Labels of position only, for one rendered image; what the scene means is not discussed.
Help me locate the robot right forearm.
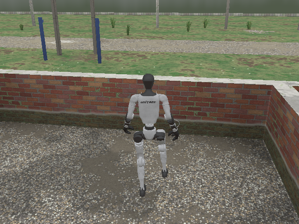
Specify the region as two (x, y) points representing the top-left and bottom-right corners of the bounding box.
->
(167, 113), (178, 132)

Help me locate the robot right upper arm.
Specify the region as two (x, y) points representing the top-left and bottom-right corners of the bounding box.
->
(158, 94), (172, 120)

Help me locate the robot head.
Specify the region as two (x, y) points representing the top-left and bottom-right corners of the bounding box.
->
(141, 74), (156, 96)

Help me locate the right robot hand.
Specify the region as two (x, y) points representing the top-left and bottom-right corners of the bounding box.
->
(168, 130), (179, 141)

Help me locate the robot left upper arm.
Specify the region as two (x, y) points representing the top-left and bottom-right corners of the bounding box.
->
(127, 94), (139, 119)

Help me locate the right robot shin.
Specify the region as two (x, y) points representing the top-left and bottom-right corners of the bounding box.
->
(160, 144), (167, 172)

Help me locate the robot left forearm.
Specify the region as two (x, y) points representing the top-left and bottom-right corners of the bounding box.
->
(124, 112), (131, 128)

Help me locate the left robot hand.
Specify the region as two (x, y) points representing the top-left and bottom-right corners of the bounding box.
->
(123, 126), (134, 134)

